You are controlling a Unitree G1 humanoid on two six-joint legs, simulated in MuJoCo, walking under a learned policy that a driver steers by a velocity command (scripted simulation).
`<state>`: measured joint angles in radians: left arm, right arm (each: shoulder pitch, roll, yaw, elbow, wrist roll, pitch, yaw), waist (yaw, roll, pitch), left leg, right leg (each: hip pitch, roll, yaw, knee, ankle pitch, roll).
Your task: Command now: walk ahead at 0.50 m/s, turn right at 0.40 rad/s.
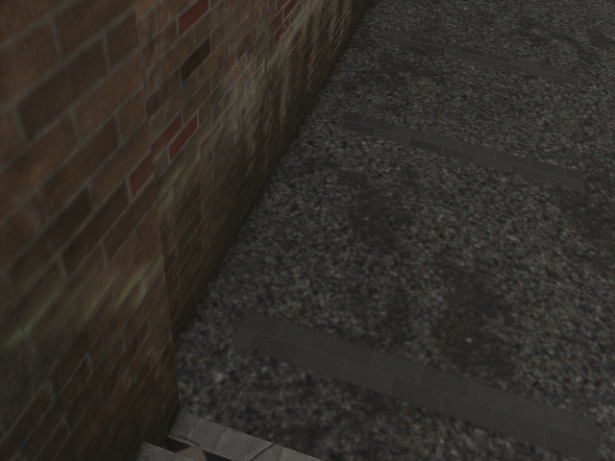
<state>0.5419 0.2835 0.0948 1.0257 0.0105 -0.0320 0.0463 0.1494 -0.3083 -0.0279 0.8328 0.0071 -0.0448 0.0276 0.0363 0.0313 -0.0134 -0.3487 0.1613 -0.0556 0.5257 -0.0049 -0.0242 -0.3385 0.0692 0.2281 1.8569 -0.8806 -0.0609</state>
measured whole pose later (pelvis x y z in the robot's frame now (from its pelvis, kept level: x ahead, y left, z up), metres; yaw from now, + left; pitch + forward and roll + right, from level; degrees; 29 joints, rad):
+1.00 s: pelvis +0.46 +0.19 -0.35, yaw -32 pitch -2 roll -4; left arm 0.42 0.16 -0.01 0.86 0.02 0.01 0.04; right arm 0.21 -0.25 -0.04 0.78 0.03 -0.01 -0.01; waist 0.07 0.09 -0.09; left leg -0.45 0.11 -0.12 0.61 0.35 -0.05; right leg -0.38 0.12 0.22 1.24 -0.83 -0.05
